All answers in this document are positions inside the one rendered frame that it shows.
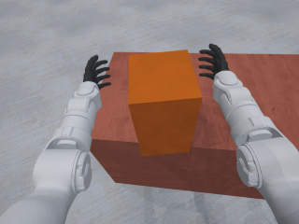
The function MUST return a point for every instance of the robot left upper arm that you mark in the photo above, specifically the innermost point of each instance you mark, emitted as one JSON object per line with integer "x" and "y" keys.
{"x": 60, "y": 175}

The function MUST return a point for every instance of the robot right hand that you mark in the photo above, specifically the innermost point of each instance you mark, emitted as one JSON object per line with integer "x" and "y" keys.
{"x": 218, "y": 61}

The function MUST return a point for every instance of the carton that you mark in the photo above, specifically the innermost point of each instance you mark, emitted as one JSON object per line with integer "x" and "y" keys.
{"x": 164, "y": 100}

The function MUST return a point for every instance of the robot right forearm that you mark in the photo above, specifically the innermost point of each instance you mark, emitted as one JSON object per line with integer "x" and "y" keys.
{"x": 244, "y": 116}

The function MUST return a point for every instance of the robot left hand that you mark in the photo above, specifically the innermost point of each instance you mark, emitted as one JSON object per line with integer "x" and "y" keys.
{"x": 92, "y": 75}

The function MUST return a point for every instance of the pedestal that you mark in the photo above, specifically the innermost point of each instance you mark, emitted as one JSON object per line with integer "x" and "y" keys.
{"x": 211, "y": 164}

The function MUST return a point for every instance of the robot left forearm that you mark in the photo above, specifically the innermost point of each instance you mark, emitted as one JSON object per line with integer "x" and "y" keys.
{"x": 75, "y": 130}

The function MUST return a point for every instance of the robot right upper arm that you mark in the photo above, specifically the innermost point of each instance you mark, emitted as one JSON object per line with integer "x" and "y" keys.
{"x": 272, "y": 167}

